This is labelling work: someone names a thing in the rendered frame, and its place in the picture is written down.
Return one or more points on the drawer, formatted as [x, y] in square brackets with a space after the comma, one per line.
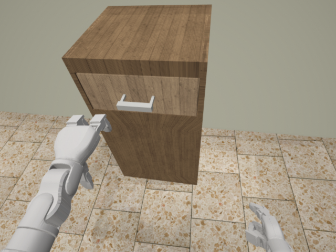
[173, 95]

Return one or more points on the robot right forearm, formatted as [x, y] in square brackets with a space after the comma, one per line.
[278, 245]

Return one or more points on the robot left forearm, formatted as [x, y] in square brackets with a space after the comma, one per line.
[48, 210]

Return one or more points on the handle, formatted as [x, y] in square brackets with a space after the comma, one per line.
[135, 106]

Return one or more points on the left robot hand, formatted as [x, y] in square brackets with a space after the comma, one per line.
[77, 141]

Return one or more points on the cabinet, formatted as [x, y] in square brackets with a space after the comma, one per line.
[148, 40]

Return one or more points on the right robot hand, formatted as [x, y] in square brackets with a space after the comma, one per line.
[258, 234]

